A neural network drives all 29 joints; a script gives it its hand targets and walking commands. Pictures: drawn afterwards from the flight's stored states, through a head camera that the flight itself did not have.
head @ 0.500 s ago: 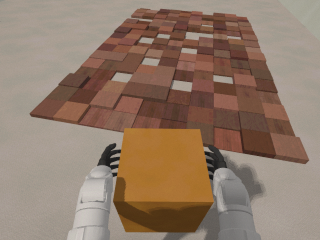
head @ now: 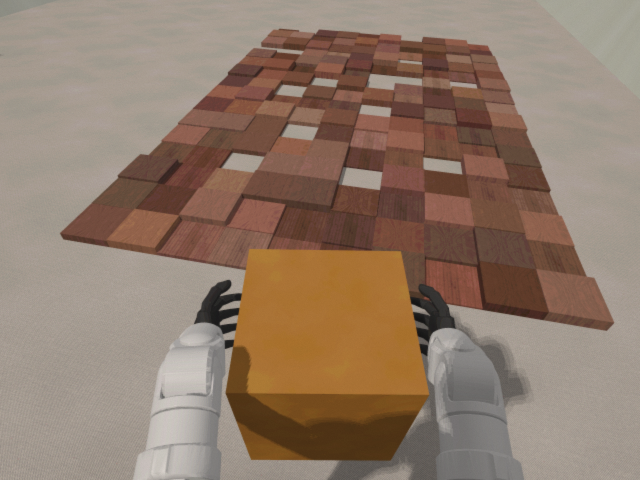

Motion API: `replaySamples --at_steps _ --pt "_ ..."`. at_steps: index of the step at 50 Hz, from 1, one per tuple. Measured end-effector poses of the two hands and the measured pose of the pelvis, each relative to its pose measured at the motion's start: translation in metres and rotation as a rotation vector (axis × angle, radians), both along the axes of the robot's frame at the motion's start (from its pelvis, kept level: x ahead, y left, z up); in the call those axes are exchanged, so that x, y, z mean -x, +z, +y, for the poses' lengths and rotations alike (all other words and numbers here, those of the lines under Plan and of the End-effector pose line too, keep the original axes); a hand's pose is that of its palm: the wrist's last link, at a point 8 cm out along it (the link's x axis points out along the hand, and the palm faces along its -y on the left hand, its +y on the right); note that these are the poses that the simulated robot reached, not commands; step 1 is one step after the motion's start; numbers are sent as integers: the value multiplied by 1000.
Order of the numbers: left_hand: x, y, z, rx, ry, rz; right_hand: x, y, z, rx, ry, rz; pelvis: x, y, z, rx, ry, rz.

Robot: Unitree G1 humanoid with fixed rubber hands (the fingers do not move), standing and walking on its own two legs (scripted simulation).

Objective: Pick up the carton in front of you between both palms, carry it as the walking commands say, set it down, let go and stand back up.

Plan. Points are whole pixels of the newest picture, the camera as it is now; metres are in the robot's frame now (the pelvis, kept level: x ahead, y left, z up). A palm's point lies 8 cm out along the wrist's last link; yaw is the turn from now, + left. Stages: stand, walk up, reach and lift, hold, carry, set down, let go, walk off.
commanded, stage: hold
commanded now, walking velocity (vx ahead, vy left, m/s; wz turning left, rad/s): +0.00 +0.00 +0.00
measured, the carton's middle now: (323, 359) +0.30 +0.00 -0.02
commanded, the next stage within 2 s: carry in 0.94 s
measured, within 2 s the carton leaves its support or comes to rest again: neither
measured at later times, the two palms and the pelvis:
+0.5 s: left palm (211, 332) +0.30 +0.15 +0.05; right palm (440, 337) +0.29 -0.15 +0.05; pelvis +0.01 +0.00 +0.00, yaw +0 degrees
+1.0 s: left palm (210, 331) +0.30 +0.15 +0.05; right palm (440, 337) +0.29 -0.15 +0.05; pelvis +0.01 +0.00 +0.00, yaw -1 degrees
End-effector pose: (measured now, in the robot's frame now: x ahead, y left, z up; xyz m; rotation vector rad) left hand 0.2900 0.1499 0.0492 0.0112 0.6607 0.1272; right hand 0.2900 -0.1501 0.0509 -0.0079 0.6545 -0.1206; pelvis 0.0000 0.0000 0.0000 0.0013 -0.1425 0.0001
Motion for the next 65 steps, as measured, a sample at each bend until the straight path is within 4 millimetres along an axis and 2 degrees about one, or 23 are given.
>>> replaySamples --at_steps 26,46,49,56,61,65 --pt "-5 -1 -1 -23 -16 8 -5 -1 -1 22 13 8 -13 2 -1 -1 -2 8" --pt "-2 -1 -1 -17 -9 6 -2 -1 -1 16 11 6 -8 1 -1 0 0 6" --pt "-4 0 -1 -13 -7 3 -4 -1 -1 12 8 3 -9 -1 -1 0 -7 52" --pt "-26 16 -12 7 -2 -58 -21 14 -11 -8 -23 -58 -25 -5 -8 0 -39 150" --pt "-49 35 -29 22 -6 -91 -39 30 -29 -31 -51 -90 -54 -5 -21 0 -9 196" --pt "-66 44 -27 29 14 -71 -60 43 -26 -44 -55 -70 -83 2 -21 -26 -3 232"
